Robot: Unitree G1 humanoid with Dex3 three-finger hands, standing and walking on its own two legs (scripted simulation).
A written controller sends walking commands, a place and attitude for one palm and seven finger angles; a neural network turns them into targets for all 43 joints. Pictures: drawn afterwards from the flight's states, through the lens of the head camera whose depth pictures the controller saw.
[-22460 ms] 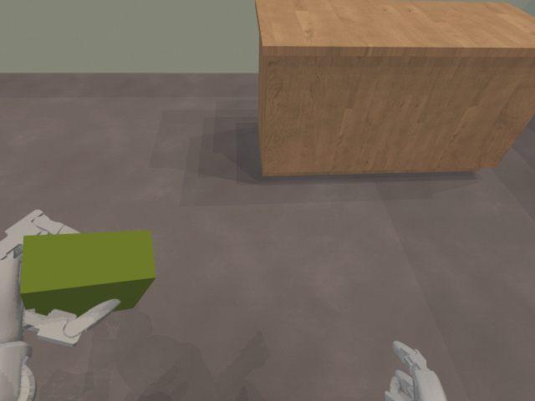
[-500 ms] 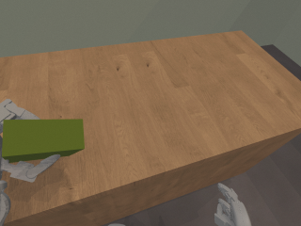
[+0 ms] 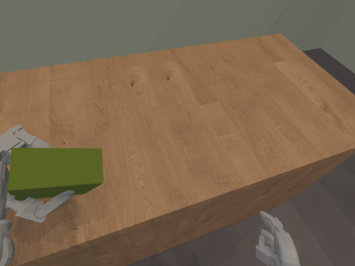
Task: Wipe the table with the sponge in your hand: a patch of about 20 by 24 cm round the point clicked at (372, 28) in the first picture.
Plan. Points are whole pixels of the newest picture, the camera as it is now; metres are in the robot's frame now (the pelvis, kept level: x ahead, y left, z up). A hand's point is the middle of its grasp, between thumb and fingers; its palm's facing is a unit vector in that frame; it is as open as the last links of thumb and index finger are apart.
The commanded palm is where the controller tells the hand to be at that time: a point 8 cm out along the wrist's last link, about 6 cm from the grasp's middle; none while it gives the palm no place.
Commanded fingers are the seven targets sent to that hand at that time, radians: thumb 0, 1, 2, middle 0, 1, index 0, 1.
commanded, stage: look again from close up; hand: left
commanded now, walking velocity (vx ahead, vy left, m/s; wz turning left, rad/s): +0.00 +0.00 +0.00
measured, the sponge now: (68, 175) +0.23 +0.22 +0.13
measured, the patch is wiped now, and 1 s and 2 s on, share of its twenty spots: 0.00 0.00 0.00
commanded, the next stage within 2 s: turn the palm down, sponge in hand in 0.04 s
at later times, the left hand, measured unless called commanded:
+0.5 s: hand (43, 190) +0.19 +0.23 +0.15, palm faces +0.32 -0.71 -0.62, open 9.7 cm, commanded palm +0.16 +0.27 +0.19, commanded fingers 0.00 0.10 1.30 -1.20 -1.60 -1.20 -1.60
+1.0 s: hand (40, 173) +0.21 +0.23 +0.17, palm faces +0.30 -0.45 -0.84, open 9.7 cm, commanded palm +0.18 +0.26 +0.21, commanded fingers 0.00 0.10 1.30 -1.20 -1.60 -1.20 -1.60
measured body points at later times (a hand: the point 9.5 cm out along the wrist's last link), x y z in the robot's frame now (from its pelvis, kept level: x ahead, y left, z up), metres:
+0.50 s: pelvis -0.01 -0.03 -0.01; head -0.01 -0.04 +0.44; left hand +0.17 +0.27 +0.19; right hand +0.21 -0.24 -0.07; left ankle +0.03 +0.12 -0.74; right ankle +0.01 -0.16 -0.74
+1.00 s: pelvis +0.01 -0.05 -0.01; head +0.00 -0.09 +0.44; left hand +0.19 +0.25 +0.22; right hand +0.21 -0.28 -0.10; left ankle +0.03 +0.11 -0.74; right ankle +0.01 -0.16 -0.74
